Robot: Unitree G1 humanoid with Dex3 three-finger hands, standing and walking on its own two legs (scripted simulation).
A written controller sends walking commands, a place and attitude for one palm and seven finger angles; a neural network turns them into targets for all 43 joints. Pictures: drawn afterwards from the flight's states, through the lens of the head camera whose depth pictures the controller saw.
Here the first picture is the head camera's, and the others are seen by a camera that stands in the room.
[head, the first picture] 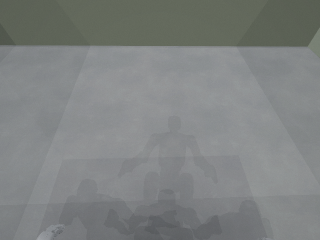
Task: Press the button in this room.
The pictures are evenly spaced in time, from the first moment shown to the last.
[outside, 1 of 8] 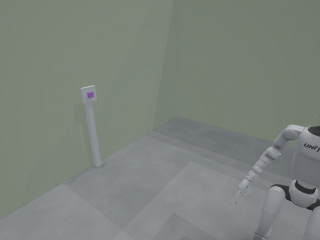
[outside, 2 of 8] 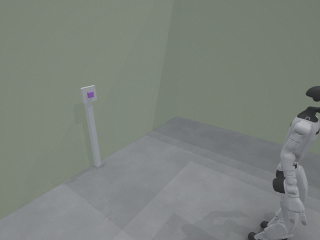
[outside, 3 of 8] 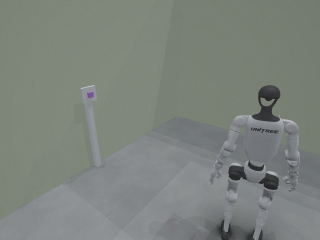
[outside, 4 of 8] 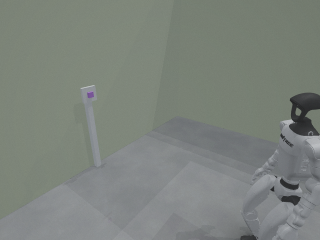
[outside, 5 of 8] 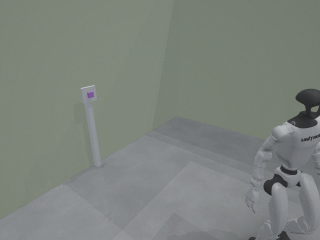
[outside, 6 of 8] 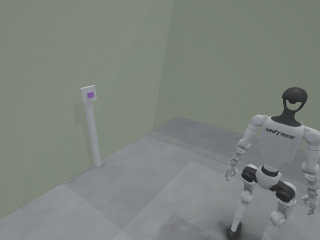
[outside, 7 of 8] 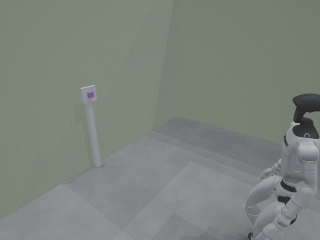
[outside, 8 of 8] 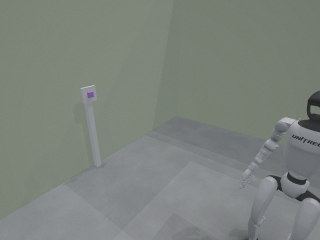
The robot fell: no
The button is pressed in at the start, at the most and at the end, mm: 0 0 0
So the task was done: no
